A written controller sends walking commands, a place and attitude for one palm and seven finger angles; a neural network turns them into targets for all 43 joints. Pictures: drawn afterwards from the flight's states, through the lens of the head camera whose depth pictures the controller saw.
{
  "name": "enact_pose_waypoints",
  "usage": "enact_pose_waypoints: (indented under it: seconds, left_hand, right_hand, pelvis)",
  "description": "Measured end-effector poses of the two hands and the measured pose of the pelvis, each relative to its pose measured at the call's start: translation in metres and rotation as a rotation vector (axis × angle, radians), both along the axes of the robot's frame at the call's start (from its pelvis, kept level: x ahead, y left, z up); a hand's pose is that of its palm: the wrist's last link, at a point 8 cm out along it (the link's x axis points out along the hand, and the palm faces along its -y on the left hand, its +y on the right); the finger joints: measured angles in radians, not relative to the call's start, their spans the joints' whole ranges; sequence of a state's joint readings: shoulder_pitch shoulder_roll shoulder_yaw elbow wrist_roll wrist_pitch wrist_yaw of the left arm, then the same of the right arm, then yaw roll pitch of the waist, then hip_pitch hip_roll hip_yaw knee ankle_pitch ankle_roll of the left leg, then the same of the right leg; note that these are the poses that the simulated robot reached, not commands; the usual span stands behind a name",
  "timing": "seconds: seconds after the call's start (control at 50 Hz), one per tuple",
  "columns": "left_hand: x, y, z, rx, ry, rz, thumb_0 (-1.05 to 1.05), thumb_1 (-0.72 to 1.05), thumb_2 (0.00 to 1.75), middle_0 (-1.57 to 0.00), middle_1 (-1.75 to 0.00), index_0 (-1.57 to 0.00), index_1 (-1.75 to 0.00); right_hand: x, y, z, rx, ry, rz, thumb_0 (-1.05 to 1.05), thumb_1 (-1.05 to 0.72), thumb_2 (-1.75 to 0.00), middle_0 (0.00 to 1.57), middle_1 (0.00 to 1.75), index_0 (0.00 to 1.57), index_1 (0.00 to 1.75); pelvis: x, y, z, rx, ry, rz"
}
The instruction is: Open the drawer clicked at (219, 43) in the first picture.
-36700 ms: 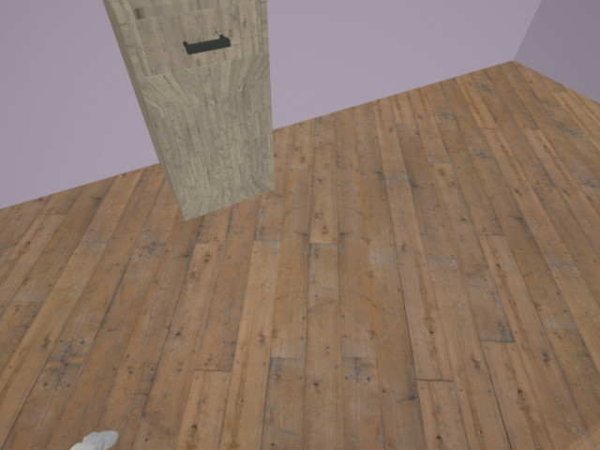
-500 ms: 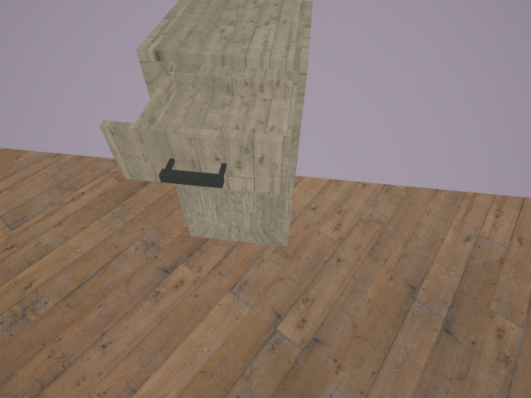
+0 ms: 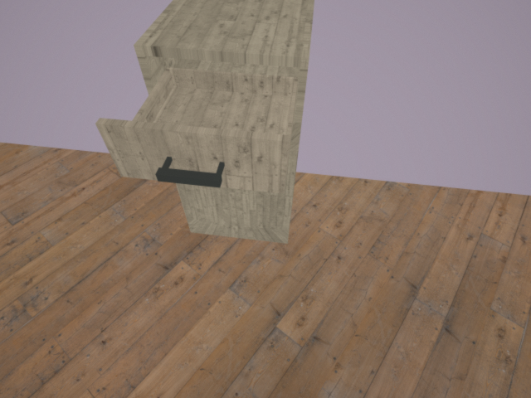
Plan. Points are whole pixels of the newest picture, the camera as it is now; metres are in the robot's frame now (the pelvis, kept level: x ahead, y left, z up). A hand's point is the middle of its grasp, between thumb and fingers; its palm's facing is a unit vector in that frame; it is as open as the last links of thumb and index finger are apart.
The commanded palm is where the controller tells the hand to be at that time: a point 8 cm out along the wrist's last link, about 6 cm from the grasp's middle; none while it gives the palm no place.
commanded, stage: look to check the result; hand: left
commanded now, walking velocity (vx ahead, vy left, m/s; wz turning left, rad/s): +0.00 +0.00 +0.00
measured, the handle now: (192, 170) +0.55 +0.19 -0.02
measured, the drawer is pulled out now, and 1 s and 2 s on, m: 0.29 0.29 0.29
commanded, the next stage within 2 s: stand and wait in 0.12 s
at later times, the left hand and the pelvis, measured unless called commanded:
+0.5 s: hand out of the picture +0.01 +0.16 -0.18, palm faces +0.03 -0.98 -0.19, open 7.4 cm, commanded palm none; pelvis +0.01 +0.00 +0.00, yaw +0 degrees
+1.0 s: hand out of the picture +0.03 +0.17 -0.17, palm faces +0.02 -0.98 -0.20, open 7.4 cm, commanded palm none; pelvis +0.02 -0.01 +0.00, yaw +0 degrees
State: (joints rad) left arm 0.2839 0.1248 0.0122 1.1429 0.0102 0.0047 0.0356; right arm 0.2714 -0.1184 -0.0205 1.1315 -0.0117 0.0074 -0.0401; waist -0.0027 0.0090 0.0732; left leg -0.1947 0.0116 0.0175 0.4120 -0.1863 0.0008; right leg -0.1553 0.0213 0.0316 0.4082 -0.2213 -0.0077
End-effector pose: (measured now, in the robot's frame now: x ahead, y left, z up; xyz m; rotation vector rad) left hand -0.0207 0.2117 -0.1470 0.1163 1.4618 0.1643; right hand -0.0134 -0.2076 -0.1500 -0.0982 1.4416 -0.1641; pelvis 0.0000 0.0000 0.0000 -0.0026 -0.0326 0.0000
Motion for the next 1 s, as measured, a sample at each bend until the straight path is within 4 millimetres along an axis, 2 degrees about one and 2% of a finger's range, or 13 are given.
enact_pose_waypoints:
  seconds: [0.56,1.0]
  left_hand:
    - [0.026,0.002,0.001,0.013,-0.028,-0.016,0.01,0.91,0.9,-0.2,-0.3,-0.2,-0.3]
    - [0.042,0.009,0.003,0.026,-0.051,-0.028,0.01,0.91,0.9,-0.2,-0.3,-0.2,-0.3]
  right_hand:
    - [0.01,-0.007,0.002,-0.007,0.009,-0.002,0.0,-0.92,-0.9,0.19,0.3,0.2,0.3]
    - [0.032,-0.018,0.005,-0.032,-0.031,0.006,0.0,-0.91,-0.9,0.2,0.3,0.2,0.3]
  pelvis:
    - [0.01,-0.005,0.001,0.001,0.01,-0.001]
    - [0.017,-0.005,0.002,0.001,0.01,-0.007]
